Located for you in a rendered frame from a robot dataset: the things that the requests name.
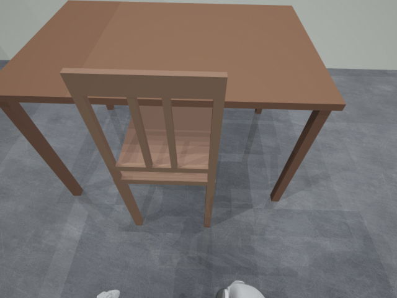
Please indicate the table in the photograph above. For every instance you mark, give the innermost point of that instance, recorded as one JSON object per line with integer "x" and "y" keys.
{"x": 270, "y": 60}

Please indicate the chair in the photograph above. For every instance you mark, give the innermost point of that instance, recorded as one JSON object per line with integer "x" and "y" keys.
{"x": 163, "y": 144}

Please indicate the robot right shin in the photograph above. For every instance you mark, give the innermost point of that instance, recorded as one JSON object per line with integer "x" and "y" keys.
{"x": 237, "y": 282}

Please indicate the robot right thigh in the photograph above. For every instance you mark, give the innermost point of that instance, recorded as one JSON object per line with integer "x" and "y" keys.
{"x": 241, "y": 291}

